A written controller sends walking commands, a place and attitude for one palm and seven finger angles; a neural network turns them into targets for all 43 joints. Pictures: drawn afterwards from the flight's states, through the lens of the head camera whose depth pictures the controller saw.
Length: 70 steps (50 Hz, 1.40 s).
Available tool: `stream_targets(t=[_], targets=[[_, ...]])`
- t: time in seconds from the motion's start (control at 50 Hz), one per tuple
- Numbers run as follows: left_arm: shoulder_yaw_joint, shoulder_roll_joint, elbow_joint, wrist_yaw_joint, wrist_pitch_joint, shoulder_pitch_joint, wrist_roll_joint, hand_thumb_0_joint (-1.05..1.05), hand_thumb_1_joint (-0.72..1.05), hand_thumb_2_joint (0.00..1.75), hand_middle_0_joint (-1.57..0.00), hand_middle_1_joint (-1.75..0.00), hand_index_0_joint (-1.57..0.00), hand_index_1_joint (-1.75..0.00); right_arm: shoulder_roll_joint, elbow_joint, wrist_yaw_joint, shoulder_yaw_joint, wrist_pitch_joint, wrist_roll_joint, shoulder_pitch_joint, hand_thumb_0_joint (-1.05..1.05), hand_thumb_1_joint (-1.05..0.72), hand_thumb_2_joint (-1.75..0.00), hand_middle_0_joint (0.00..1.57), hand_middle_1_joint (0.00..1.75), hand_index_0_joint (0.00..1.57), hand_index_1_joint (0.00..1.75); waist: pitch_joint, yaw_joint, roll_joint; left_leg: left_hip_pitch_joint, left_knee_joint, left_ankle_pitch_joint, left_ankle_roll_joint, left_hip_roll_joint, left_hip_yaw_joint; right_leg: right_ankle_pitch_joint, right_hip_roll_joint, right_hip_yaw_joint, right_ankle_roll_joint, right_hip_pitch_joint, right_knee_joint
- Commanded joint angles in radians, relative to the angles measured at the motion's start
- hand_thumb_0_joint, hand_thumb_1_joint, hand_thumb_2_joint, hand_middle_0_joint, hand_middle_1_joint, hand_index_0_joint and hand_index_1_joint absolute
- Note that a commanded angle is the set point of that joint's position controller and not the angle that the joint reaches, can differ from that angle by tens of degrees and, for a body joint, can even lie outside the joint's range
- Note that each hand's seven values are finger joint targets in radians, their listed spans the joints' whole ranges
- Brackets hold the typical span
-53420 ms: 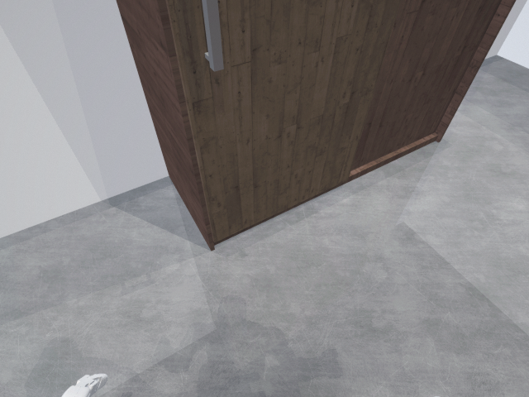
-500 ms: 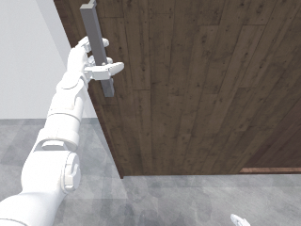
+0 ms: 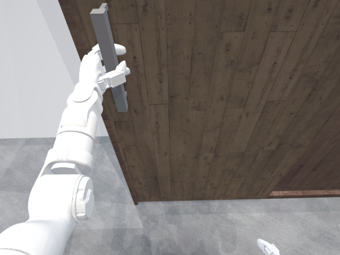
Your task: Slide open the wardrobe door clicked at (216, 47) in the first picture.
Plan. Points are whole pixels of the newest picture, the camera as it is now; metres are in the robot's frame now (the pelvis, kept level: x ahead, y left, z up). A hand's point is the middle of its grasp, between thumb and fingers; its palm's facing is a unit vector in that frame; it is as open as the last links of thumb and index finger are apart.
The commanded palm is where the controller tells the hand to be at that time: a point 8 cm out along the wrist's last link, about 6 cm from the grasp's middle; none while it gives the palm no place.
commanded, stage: grip the handle and tug to test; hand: left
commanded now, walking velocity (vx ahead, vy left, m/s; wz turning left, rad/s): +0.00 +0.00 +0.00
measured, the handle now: (114, 64) +0.50 +0.15 +0.21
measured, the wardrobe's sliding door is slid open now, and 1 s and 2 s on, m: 0.00 0.00 0.02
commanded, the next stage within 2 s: tug the door sideways, standing still in 0.50 s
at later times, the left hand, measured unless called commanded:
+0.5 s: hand (120, 74) +0.46 +0.12 +0.21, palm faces +0.03 -1.00 +0.02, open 5.8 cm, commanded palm +0.40 +0.19 +0.21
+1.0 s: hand (121, 73) +0.46 +0.12 +0.21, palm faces +0.10 -0.99 -0.02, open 5.8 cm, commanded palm +0.43 +0.13 +0.21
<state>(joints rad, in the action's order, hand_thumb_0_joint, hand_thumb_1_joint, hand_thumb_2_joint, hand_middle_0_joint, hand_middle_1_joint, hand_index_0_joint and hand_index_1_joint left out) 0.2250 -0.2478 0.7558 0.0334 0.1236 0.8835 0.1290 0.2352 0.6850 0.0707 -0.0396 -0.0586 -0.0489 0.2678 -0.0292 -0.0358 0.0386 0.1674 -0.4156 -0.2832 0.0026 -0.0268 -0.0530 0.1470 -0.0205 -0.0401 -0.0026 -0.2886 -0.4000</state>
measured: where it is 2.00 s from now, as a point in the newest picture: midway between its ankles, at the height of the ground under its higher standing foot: outside the picture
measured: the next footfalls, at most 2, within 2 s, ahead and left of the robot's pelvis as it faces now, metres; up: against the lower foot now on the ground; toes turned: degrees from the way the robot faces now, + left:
none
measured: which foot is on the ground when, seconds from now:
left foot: down 0.00-1.00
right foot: down 0.00-1.00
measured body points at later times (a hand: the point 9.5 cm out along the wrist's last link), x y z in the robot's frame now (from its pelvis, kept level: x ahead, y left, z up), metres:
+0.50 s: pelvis +0.01 +0.00 +0.00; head +0.02 -0.02 +0.45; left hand +0.45 +0.18 +0.21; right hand +0.12 -0.26 -0.11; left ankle -0.04 +0.12 -0.74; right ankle +0.04 -0.12 -0.74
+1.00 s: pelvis +0.02 +0.00 +0.00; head +0.03 -0.01 +0.45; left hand +0.44 +0.17 +0.22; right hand +0.20 -0.21 -0.11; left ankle -0.04 +0.12 -0.74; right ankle +0.04 -0.12 -0.74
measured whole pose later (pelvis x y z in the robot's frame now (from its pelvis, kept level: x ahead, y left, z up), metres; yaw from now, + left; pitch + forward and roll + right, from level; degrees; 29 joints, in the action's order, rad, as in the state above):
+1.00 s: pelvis +0.02 +0.00 +0.00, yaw +3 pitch +2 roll -1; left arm 0.10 -0.12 0.51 -0.10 0.31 0.83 0.13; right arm 0.22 0.69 0.06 -0.03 -0.03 -0.04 0.19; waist -0.04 0.03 0.05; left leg 0.15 -0.42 -0.31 0.00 -0.02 0.00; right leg 0.20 -0.04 -0.09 -0.01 -0.25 -0.41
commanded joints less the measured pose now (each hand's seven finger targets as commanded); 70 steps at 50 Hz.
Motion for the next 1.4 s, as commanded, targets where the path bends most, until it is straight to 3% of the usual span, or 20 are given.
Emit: stream_targets(t=[0.0, 0.06, 0.12, 0.2, 0.28, 0.4, 0.46, 0.5, 0.58, 0.68, 0.74, 0.82, 0.9, 0.94, 1.08, 1.12, 1.18, 1.26, 1.3, 1.38], targets=[[0.061, -0.252, -0.222, -0.007, -0.067, 0.505, -0.006, 0.00, 0.90, 0.90, -0.45, -1.40, -0.45, -1.40, 0.129, -0.116, 0.016, 0.041, -0.042, 0.001, -0.034, 0.00, -0.90, -0.90, 0.20, 0.30, 0.20, 0.30, -0.329, 0.019, -0.056, 0.011, 0.049, 0.289, -0.023, 0.014, 0.015, -0.249, 0.006, 0.003, 0.025, 0.250, 0.008], [0.060, -0.259, -0.188, -0.005, -0.064, 0.511, -0.007, 0.00, 0.90, 0.90, -0.45, -1.40, -0.45, -1.40, 0.132, -0.114, 0.021, 0.042, -0.039, 0.001, -0.028, 0.00, -0.90, -0.90, 0.20, 0.30, 0.20, 0.30, -0.311, 0.013, -0.085, 0.023, 0.055, 0.261, -0.025, 0.012, 0.020, -0.214, 0.005, 0.001, 0.022, 0.246, 0.017], [0.075, -0.254, -0.231, -0.001, -0.068, 0.462, 0.001, 0.00, 0.90, 0.90, -0.45, -1.40, -0.45, -1.40, 0.126, -0.123, 0.018, 0.043, -0.044, 0.000, -0.039, 0.00, -0.90, -0.90, 0.20, 0.30, 0.20, 0.30, -0.346, 0.031, -0.051, 0.007, 0.051, 0.290, -0.025, 0.014, 0.009, -0.256, 0.007, 0.007, 0.026, 0.266, 0.012], [0.120, -0.291, -0.280, 0.006, -0.070, 0.386, 0.015, 0.00, 0.90, 0.90, -0.45, -1.40, -0.45, -1.40, 0.133, -0.136, 0.013, 0.047, -0.043, -0.002, -0.042, 0.00, -0.90, -0.90, 0.20, 0.30, 0.20, 0.30, -0.368, 0.050, -0.085, 0.014, 0.056, 0.313, -0.025, 0.011, 0.003, -0.292, 0.008, 0.006, 0.026, 0.314, 0.010], [0.132, -0.301, -0.333, 0.012, -0.058, 0.300, 0.019, 0.00, 0.90, 0.90, -0.45, -1.40, -0.45, -1.40, 0.133, -0.154, 0.010, 0.046, -0.036, -0.005, -0.063, 0.00, -0.90, -0.90, 0.20, 0.30, 0.20, 0.30, -0.346, 0.065, -0.063, 0.022, 0.067, 0.331, -0.025, 0.008, -0.003, -0.311, 0.008, 0.007, 0.028, 0.334, 0.012], [0.128, -0.277, -0.447, 0.017, -0.008, 0.202, 0.026, 0.00, 0.90, 0.90, -0.45, -1.40, -0.45, -1.40, 0.133, -0.181, 0.006, 0.050, -0.022, -0.009, -0.091, 0.00, -0.90, -0.90, 0.20, 0.30, 0.20, 0.30, -0.356, 0.074, -0.061, 0.001, 0.067, 0.372, -0.026, 0.006, -0.015, -0.363, 0.011, 0.007, 0.027, 0.355, 0.010], [0.176, -0.306, -0.525, 0.014, 0.015, 0.100, 0.035, 0.00, 0.90, 0.90, -0.45, -1.40, -0.45, -1.40, 0.133, -0.202, 0.005, 0.056, -0.009, -0.010, -0.108, 0.00, -0.90, -0.90, 0.20, 0.30, 0.20, 0.30, -0.395, 0.099, -0.065, -0.010, 0.064, 0.429, -0.023, 0.005, -0.020, -0.423, 0.010, 0.006, 0.029, 0.406, -0.003], [0.130, -0.256, -0.580, 0.017, 0.036, 0.112, 0.037, 0.00, 0.90, 0.90, -0.45, -1.40, -0.45, -1.40, 0.127, -0.205, 0.001, 0.052, -0.006, -0.010, -0.118, 0.00, -0.90, -0.90, 0.20, 0.30, 0.20, 0.30, -0.388, 0.084, -0.048, -0.023, 0.058, 0.463, -0.020, 0.005, -0.023, -0.463, 0.011, 0.002, 0.029, 0.393, -0.007], [0.167, -0.285, -0.632, 0.008, 0.080, 0.036, 0.039, 0.00, 0.90, 0.90, -0.45, -1.40, -0.45, -1.40, 0.128, -0.214, -0.001, 0.055, 0.011, -0.010, -0.129, 0.00, -0.90, -0.90, 0.20, 0.30, 0.20, 0.30, -0.388, 0.096, -0.062, -0.027, 0.054, 0.506, -0.022, 0.002, -0.025, -0.514, 0.013, 0.000, 0.029, 0.410, -0.016], [-0.039, -0.090, -0.623, -0.017, 0.128, 0.287, 0.026, 0.00, 0.90, 0.90, -0.45, -1.40, -0.45, -1.40, 0.119, -0.178, 0.000, 0.054, 0.003, -0.008, -0.122, 0.00, -0.90, -0.90, 0.20, 0.30, 0.20, 0.30, -0.340, 0.018, -0.018, -0.088, 0.019, 0.529, -0.019, 0.004, -0.012, -0.498, 0.017, -0.014, 0.022, 0.289, -0.014], [-0.110, 0.006, -0.562, -0.045, 0.153, 0.385, 0.018, 0.00, 0.90, 0.90, -0.45, -1.40, -0.45, -1.40, 0.113, -0.144, 0.003, 0.055, -0.003, -0.001, -0.103, 0.00, -0.90, -0.90, 0.20, 0.30, 0.20, 0.30, -0.341, -0.013, -0.036, -0.107, -0.001, 0.531, -0.017, 0.010, 0.001, -0.486, 0.020, -0.023, 0.019, 0.237, -0.021], [-0.172, 0.086, -0.537, -0.067, 0.151, 0.446, 0.007, 0.00, 0.90, 0.90, -0.45, -1.40, -0.45, -1.40, 0.102, -0.123, 0.003, 0.052, -0.010, 0.007, -0.099, 0.00, -0.90, -0.90, 0.20, 0.30, 0.20, 0.30, -0.378, -0.020, -0.021, -0.134, -0.015, 0.555, -0.009, 0.015, 0.019, -0.469, 0.018, -0.030, 0.023, 0.218, -0.035], [-0.233, 0.168, -0.487, -0.069, 0.130, 0.482, 0.013, 0.00, 0.90, 0.90, -0.45, -1.40, -0.45, -1.40, 0.094, -0.106, 0.001, 0.048, -0.016, 0.011, -0.104, 0.00, -0.90, -0.90, 0.20, 0.30, 0.20, 0.30, -0.370, -0.032, -0.056, -0.142, -0.020, 0.547, -0.008, 0.016, 0.034, -0.446, 0.019, -0.037, 0.022, 0.196, -0.042], [-0.255, 0.197, -0.461, -0.067, 0.119, 0.510, 0.015, 0.00, 0.90, 0.90, -0.45, -1.40, -0.45, -1.40, 0.091, -0.100, 0.000, 0.044, -0.021, 0.013, -0.106, 0.00, -0.90, -0.90, 0.20, 0.30, 0.20, 0.30, -0.358, -0.036, -0.068, -0.140, -0.017, 0.527, -0.005, 0.016, 0.043, -0.417, 0.020, -0.040, 0.023, 0.181, -0.044], [-0.344, 0.289, -0.420, -0.073, 0.070, 0.608, 0.012, 0.00, 0.90, 0.90, -0.45, -1.40, -0.45, -1.40, 0.077, -0.076, -0.012, 0.040, -0.040, 0.014, -0.094, 0.00, -0.90, -0.90, 0.20, 0.30, 0.20, 0.30, -0.358, -0.048, 0.017, -0.179, -0.034, 0.586, 0.022, 0.002, 0.076, -0.345, 0.021, -0.045, 0.029, 0.116, -0.055], [-0.361, 0.314, -0.404, -0.075, 0.059, 0.630, 0.013, 0.00, 0.90, 0.90, -0.45, -1.40, -0.45, -1.40, 0.077, -0.067, -0.017, 0.040, -0.050, 0.015, -0.083, 0.00, -0.90, -0.90, 0.20, 0.30, 0.20, 0.30, -0.370, -0.052, -0.008, -0.184, -0.039, 0.597, 0.029, -0.002, 0.086, -0.336, 0.023, -0.049, 0.028, 0.102, -0.063], [-0.363, 0.316, -0.389, -0.080, 0.039, 0.661, 0.019, 0.00, 0.90, 0.90, -0.45, -1.40, -0.45, -1.40, 0.078, -0.057, -0.021, 0.042, -0.060, 0.017, -0.078, 0.00, -0.90, -0.90, 0.20, 0.30, 0.20, 0.30, -0.374, -0.052, 0.014, -0.194, -0.042, 0.601, 0.039, -0.004, 0.093, -0.312, 0.024, -0.049, 0.029, 0.085, -0.065], [-0.356, 0.319, -0.336, -0.084, 0.021, 0.659, 0.024, 0.00, 0.90, 0.90, -0.45, -1.40, -0.45, -1.40, 0.084, -0.038, -0.024, 0.044, -0.073, 0.020, -0.057, 0.00, -0.90, -0.90, 0.20, 0.30, 0.20, 0.30, -0.362, -0.048, -0.043, -0.159, -0.033, 0.555, 0.043, -0.004, 0.100, -0.281, 0.025, -0.055, 0.029, 0.091, -0.067], [-0.358, 0.327, -0.340, -0.088, 0.008, 0.694, 0.025, 0.00, 0.90, 0.90, -0.45, -1.40, -0.45, -1.40, 0.079, -0.033, -0.027, 0.042, -0.085, 0.021, -0.055, 0.00, -0.90, -0.90, 0.20, 0.30, 0.20, 0.30, -0.377, -0.052, 0.007, -0.167, -0.040, 0.553, 0.048, 0.001, 0.097, -0.280, 0.025, -0.052, 0.030, 0.076, -0.072], [-0.360, 0.334, -0.308, -0.094, -0.007, 0.694, 0.027, 0.00, 0.90, 0.90, -0.45, -1.40, -0.45, -1.40, 0.081, -0.025, -0.029, 0.042, -0.095, 0.020, -0.046, 0.00, -0.90, -0.90, 0.20, 0.30, 0.20, 0.30, -0.352, -0.054, -0.013, -0.140, -0.036, 0.513, 0.045, 0.002, 0.098, -0.258, 0.025, -0.054, 0.029, 0.072, -0.070]])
